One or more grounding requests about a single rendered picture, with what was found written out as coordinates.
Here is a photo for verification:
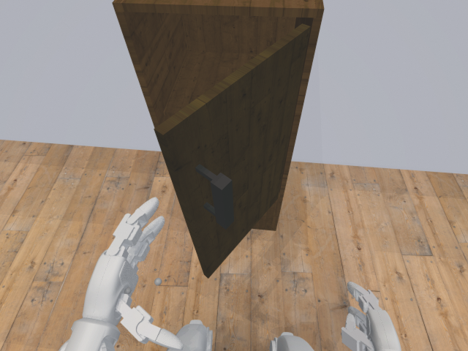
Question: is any cupboard door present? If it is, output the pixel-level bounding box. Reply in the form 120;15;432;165
154;24;311;278

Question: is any right robot thigh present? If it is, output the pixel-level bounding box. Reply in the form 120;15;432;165
270;335;314;351

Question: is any robot left hand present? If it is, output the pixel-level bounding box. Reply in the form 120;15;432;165
82;197;183;350

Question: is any robot thigh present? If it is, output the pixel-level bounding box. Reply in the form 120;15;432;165
166;324;213;351
270;335;314;351

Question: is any left robot forearm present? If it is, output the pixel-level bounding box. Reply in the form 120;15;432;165
59;318;120;351

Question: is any robot right hand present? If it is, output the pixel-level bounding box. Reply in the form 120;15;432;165
341;282;401;351

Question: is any handle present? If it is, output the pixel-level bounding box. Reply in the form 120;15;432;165
195;164;234;229

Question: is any left robot thigh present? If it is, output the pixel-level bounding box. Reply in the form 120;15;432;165
166;324;213;351

